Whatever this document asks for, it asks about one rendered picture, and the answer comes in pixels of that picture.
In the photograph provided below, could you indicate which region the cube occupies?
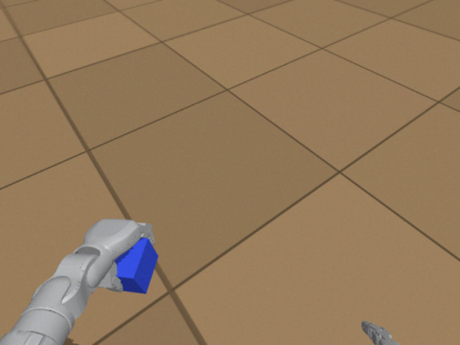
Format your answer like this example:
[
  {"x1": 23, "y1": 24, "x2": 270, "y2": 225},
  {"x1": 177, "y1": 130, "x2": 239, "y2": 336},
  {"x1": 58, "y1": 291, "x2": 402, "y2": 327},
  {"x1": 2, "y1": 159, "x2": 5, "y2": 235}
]
[{"x1": 115, "y1": 238, "x2": 158, "y2": 294}]

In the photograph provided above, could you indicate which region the right robot hand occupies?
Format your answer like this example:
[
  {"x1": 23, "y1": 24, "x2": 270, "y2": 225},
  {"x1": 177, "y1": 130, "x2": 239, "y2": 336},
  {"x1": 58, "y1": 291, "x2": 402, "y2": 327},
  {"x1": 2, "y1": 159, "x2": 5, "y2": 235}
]
[{"x1": 362, "y1": 321, "x2": 399, "y2": 345}]

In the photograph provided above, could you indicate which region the left robot hand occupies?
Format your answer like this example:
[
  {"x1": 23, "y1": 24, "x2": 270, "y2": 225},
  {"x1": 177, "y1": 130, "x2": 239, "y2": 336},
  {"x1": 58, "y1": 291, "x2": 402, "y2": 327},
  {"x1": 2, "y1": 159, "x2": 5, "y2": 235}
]
[{"x1": 83, "y1": 218, "x2": 155, "y2": 292}]

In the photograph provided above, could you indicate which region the left robot arm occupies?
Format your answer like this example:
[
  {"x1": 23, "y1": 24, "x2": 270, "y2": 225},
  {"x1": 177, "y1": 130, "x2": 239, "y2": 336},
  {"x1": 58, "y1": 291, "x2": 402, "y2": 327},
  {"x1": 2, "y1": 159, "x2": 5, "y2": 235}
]
[{"x1": 0, "y1": 242, "x2": 113, "y2": 345}]

